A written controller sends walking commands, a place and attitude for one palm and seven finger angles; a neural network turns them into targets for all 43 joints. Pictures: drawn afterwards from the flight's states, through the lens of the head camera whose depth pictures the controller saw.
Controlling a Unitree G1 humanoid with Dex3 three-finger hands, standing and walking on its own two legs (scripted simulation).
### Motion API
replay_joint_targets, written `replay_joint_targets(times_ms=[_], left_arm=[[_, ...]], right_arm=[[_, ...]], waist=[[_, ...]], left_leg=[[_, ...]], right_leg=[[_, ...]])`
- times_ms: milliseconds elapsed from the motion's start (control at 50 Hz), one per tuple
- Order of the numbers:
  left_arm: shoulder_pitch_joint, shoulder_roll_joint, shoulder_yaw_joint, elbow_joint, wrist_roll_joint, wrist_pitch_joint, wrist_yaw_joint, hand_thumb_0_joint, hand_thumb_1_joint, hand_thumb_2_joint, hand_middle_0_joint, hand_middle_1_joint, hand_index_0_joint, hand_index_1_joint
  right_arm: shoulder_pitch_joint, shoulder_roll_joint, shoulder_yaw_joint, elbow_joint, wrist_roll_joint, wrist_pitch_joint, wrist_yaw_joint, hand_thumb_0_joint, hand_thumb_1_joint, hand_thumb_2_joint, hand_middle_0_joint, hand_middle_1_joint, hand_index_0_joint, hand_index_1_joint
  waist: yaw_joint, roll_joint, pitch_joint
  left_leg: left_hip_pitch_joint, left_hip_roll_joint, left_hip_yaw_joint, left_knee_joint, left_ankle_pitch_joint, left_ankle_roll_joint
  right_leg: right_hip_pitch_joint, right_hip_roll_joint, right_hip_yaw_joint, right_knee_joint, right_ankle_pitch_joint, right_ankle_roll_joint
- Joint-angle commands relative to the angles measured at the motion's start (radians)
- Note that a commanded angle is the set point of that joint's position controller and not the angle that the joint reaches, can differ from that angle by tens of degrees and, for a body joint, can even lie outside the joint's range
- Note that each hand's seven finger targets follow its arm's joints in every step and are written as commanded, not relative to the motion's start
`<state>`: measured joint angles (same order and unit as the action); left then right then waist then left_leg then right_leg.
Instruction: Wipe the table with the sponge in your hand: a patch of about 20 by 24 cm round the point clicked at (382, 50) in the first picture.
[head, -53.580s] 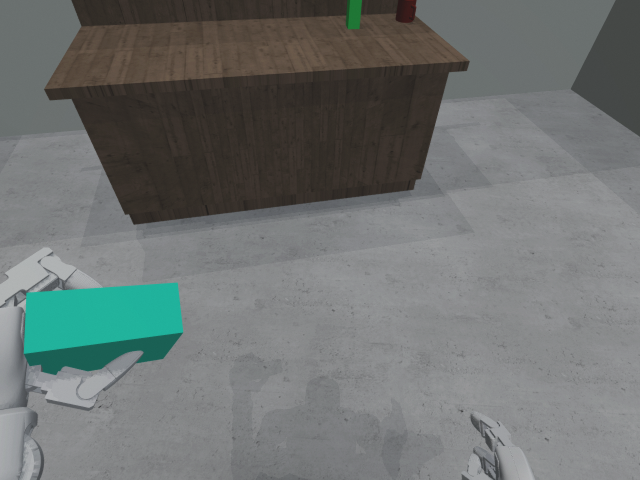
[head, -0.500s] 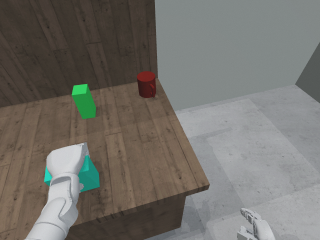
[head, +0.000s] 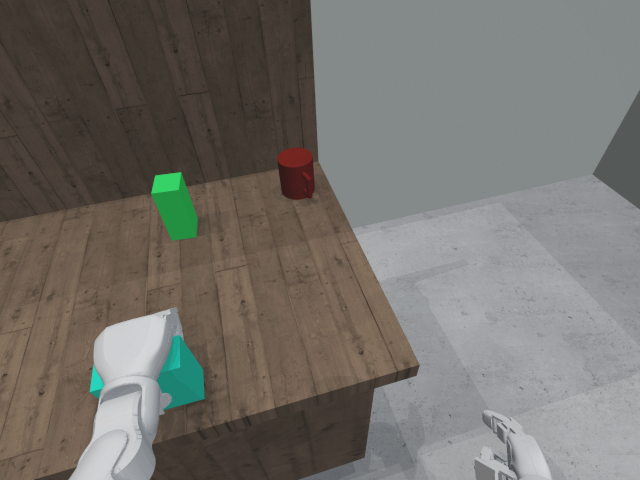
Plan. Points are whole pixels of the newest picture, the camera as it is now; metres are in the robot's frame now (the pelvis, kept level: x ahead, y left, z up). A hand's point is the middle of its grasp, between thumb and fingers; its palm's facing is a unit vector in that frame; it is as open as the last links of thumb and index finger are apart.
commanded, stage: lift the sponge slowly off the table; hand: left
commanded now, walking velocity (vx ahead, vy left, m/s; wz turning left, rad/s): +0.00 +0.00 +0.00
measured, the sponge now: (158, 384) +0.25 +0.27 -0.04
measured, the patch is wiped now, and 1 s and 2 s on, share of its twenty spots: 1.00 1.00 1.00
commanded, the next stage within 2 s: bring the sponge back beside the body in 1.98 s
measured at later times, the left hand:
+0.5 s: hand (151, 374) +0.24 +0.26 +0.01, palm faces -0.06 -0.12 -0.99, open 9.0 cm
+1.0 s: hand (147, 366) +0.23 +0.25 +0.04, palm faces -0.04 -0.13 -0.99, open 9.0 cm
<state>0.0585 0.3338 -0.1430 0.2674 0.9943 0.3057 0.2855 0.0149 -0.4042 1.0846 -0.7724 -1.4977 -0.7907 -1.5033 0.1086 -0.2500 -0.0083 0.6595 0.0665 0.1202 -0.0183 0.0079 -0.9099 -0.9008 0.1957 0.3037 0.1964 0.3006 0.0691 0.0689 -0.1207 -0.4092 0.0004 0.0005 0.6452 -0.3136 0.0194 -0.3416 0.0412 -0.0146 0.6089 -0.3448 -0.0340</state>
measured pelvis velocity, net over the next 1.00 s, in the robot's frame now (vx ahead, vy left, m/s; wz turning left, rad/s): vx -0.01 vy -0.01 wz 0.00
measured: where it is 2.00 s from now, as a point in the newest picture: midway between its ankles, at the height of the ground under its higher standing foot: outside the picture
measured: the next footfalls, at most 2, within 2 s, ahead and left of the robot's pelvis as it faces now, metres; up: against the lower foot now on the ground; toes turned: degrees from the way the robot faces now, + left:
none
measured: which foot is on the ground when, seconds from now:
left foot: down 0.00-1.00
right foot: down 0.00-1.00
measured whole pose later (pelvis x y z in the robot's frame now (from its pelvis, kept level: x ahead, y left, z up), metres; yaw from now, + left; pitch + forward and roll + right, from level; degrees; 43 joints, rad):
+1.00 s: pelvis -0.01 -0.01 +0.01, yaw +0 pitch -2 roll +0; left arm 0.07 0.36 -0.15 0.13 0.95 0.29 0.15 0.00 -0.44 1.08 -0.83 -1.43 -0.84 -1.43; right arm 0.05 -0.25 0.00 0.70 0.05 0.08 -0.04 0.01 -0.91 -0.90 0.20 0.30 0.20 0.30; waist 0.10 0.09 -0.04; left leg -0.24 0.00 0.00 0.51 -0.24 0.01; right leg -0.17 0.05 -0.01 0.48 -0.28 -0.05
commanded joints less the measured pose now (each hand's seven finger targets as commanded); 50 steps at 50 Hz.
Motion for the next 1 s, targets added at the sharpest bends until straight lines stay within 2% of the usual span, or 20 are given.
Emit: replay_joint_targets(times_ms=[0,40,100,160,300,320,400,460,500,520,560,660,700,720,780,800,880,900,920,980], left_arm=[[-0.106,0.135,0.064,-0.063,-0.012,0.011,-0.026,0.000,0.100,1.300,-1.200,-1.600,-1.200,-1.600],[-0.125,0.094,0.021,-0.079,-0.009,0.006,-0.031,0.000,0.100,1.300,-1.200,-1.600,-1.200,-1.600],[-0.132,0.153,0.078,-0.091,-0.008,-0.003,-0.031,0.000,0.100,1.300,-1.200,-1.600,-1.200,-1.600],[-0.143,0.103,0.025,-0.121,-0.007,-0.013,-0.034,0.000,0.100,1.300,-1.200,-1.600,-1.200,-1.600],[-0.149,0.181,0.107,-0.195,-0.014,-0.028,-0.018,0.000,0.100,1.300,-1.200,-1.600,-1.200,-1.600],[-0.157,0.147,0.071,-0.211,-0.011,-0.028,-0.019,0.000,0.100,1.300,-1.200,-1.600,-1.200,-1.600],[-0.172,0.182,0.101,-0.230,-0.009,-0.022,-0.019,0.000,0.100,1.300,-1.200,-1.600,-1.200,-1.600],[-0.181,0.155,0.067,-0.257,-0.004,-0.028,-0.024,0.000,0.100,1.300,-1.200,-1.600,-1.200,-1.600],[-0.196,0.209,0.118,-0.263,-0.004,-0.029,-0.023,0.000,0.100,1.300,-1.200,-1.600,-1.200,-1.600],[-0.232,0.182,0.087,-0.275,-0.003,-0.031,-0.026,0.000,0.100,1.300,-1.200,-1.600,-1.200,-1.600],[-0.236,0.214,0.116,-0.268,0.007,-0.036,-0.024,0.000,0.100,1.300,-1.200,-1.600,-1.200,-1.600],[-0.288,0.195,0.094,-0.269,0.001,-0.034,-0.036,0.000,0.100,1.300,-1.200,-1.600,-1.200,-1.600],[-0.242,0.248,0.150,-0.281,-0.010,-0.030,-0.042,0.000,0.100,1.300,-1.200,-1.600,-1.200,-1.600],[-0.230,0.209,0.115,-0.280,-0.009,-0.024,-0.049,0.000,0.100,1.300,-1.200,-1.600,-1.200,-1.600],[-0.201,0.189,0.093,-0.285,-0.017,-0.012,-0.070,0.000,0.100,1.300,-1.200,-1.600,-1.200,-1.600],[-0.204,0.216,0.121,-0.291,-0.019,-0.009,-0.075,0.000,0.100,1.300,-1.200,-1.600,-1.200,-1.600],[-0.224,0.207,0.098,-0.331,-0.017,-0.009,-0.093,0.000,0.100,1.300,-1.200,-1.600,-1.200,-1.600],[-0.237,0.243,0.132,-0.349,-0.014,-0.014,-0.093,0.000,0.100,1.300,-1.200,-1.600,-1.200,-1.600],[-0.251,0.213,0.098,-0.365,-0.009,-0.017,-0.095,0.000,0.100,1.300,-1.200,-1.600,-1.200,-1.600],[-0.231,0.225,0.115,-0.366,-0.012,-0.024,-0.095,0.000,0.100,1.300,-1.200,-1.600,-1.200,-1.600]], right_arm=[[-0.166,-0.114,-0.041,-0.155,0.003,-0.048,-0.010,0.000,-0.900,-0.900,0.200,0.300,0.200,0.300],[-0.169,-0.104,-0.039,-0.163,0.003,-0.051,-0.012,0.000,-0.900,-0.900,0.200,0.300,0.200,0.300],[-0.170,-0.111,-0.041,-0.156,0.001,-0.051,-0.012,0.000,-0.900,-0.900,0.200,0.300,0.200,0.300],[-0.178,-0.102,-0.039,-0.161,-0.001,-0.056,-0.008,0.000,-0.900,-0.900,0.200,0.300,0.200,0.300],[-0.189,-0.106,-0.045,-0.152,-0.006,-0.064,-0.012,0.000,-0.900,-0.900,0.200,0.300,0.200,0.300],[-0.195,-0.099,-0.040,-0.155,-0.006,-0.066,-0.011,0.000,-0.900,-0.900,0.200,0.300,0.200,0.300],[-0.206,-0.103,-0.042,-0.146,-0.008,-0.071,-0.015,0.000,-0.900,-0.900,0.200,0.300,0.200,0.300],[-0.214,-0.096,-0.040,-0.146,-0.009,-0.081,-0.015,0.000,-0.900,-0.900,0.200,0.300,0.200,0.300],[-0.215,-0.101,-0.042,-0.139,-0.011,-0.081,-0.020,0.000,-0.900,-0.900,0.200,0.300,0.200,0.300],[-0.221,-0.097,-0.035,-0.140,-0.009,-0.083,-0.022,0.000,-0.900,-0.900,0.200,0.300,0.200,0.300],[-0.223,-0.098,-0.038,-0.130,-0.012,-0.087,-0.027,0.000,-0.900,-0.900,0.200,0.300,0.200,0.300],[-0.233,-0.096,-0.034,-0.123,-0.010,-0.094,-0.032,0.000,-0.900,-0.900,0.200,0.300,0.200,0.300],[-0.239,-0.102,-0.038,-0.126,-0.011,-0.091,-0.032,0.000,-0.900,-0.900,0.200,0.300,0.200,0.300],[-0.246,-0.096,-0.031,-0.129,-0.010,-0.090,-0.031,0.000,-0.900,-0.900,0.200,0.300,0.200,0.300],[-0.256,-0.098,-0.031,-0.133,-0.009,-0.090,-0.025,0.000,-0.900,-0.900,0.200,0.300,0.200,0.300],[-0.257,-0.104,-0.032,-0.129,-0.010,-0.087,-0.024,0.000,-0.900,-0.900,0.200,0.300,0.200,0.300],[-0.271,-0.099,-0.027,-0.139,-0.010,-0.090,-0.025,0.000,-0.900,-0.900,0.200,0.300,0.200,0.300],[-0.267,-0.103,-0.029,-0.135,-0.013,-0.088,-0.025,0.000,-0.900,-0.900,0.200,0.300,0.200,0.300],[-0.274,-0.096,-0.024,-0.141,-0.012,-0.092,-0.026,0.000,-0.900,-0.900,0.200,0.300,0.200,0.300],[-0.274,-0.095,-0.028,-0.136,-0.014,-0.099,-0.029,0.000,-0.900,-0.900,0.200,0.300,0.200,0.300]], waist=[[0.000,-0.092,-0.071],[-0.003,-0.087,-0.076],[0.008,-0.063,-0.098],[0.003,-0.066,-0.098],[0.015,-0.043,-0.121],[0.012,-0.047,-0.123],[0.014,-0.040,-0.104],[0.016,-0.032,-0.120],[0.019,-0.025,-0.108],[0.013,-0.035,-0.106],[0.022,-0.022,-0.112],[0.016,-0.015,-0.107],[0.032,-0.006,-0.131],[0.032,-0.015,-0.122],[0.027,-0.038,-0.090],[0.028,-0.039,-0.093],[0.028,-0.033,-0.075],[0.031,-0.017,-0.087],[0.033,-0.007,-0.085],[0.035,-0.019,-0.088]], left_leg=[[0.100,-0.031,-0.034,-0.085,0.165,0.031],[0.117,-0.029,-0.032,-0.085,0.174,0.034],[0.129,-0.029,-0.041,-0.093,0.186,0.031],[0.147,-0.029,-0.041,-0.090,0.208,0.035],[0.175,-0.027,-0.045,-0.106,0.233,0.033],[0.181,-0.028,-0.043,-0.104,0.242,0.035],[0.190,-0.027,-0.047,-0.120,0.235,0.034],[0.216,-0.027,-0.046,-0.121,0.250,0.038],[0.217,-0.028,-0.050,-0.131,0.236,0.035],[0.221,-0.029,-0.047,-0.134,0.228,0.038],[0.235,-0.031,-0.045,-0.133,0.238,0.039],[0.258,-0.029,-0.042,-0.149,0.237,0.039],[0.260,-0.033,-0.041,-0.158,0.250,0.036],[0.261,-0.035,-0.037,-0.158,0.258,0.038],[0.260,-0.031,-0.035,-0.165,0.262,0.038],[0.262,-0.031,-0.040,-0.173,0.259,0.036],[0.272,-0.033,-0.035,-0.180,0.256,0.040],[0.283,-0.031,-0.043,-0.187,0.253,0.038],[0.287,-0.034,-0.042,-0.188,0.252,0.040],[0.300,-0.033,-0.035,-0.190,0.264,0.040]], right_leg=[[0.004,0.015,0.041,-0.112,0.234,-0.038],[0.002,0.014,0.024,-0.107,0.228,-0.036],[0.020,0.017,0.038,-0.112,0.237,-0.043],[0.020,0.014,0.026,-0.110,0.262,-0.039],[0.063,0.016,0.050,-0.123,0.292,-0.044],[0.063,0.012,0.033,-0.117,0.305,-0.040],[0.071,0.014,0.054,-0.137,0.290,-0.043],[0.076,0.011,0.039,-0.139,0.296,-0.041],[0.083,0.015,0.057,-0.153,0.271,-0.045],[0.080,0.012,0.045,-0.155,0.266,-0.040],[0.085,0.011,0.052,-0.164,0.271,-0.043],[0.091,0.010,0.053,-0.182,0.263,-0.043],[0.135,0.009,0.076,-0.187,0.284,-0.047],[0.137,0.006,0.060,-0.188,0.298,-0.043],[0.131,0.003,0.069,-0.200,0.310,-0.042],[0.142,0.007,0.078,-0.205,0.298,-0.045],[0.141,0.002,0.075,-0.217,0.292,-0.041],[0.148,0.007,0.083,-0.221,0.273,-0.046],[0.146,0.005,0.068,-0.222,0.266,-0.043],[0.156,0.003,0.076,-0.228,0.286,-0.043]])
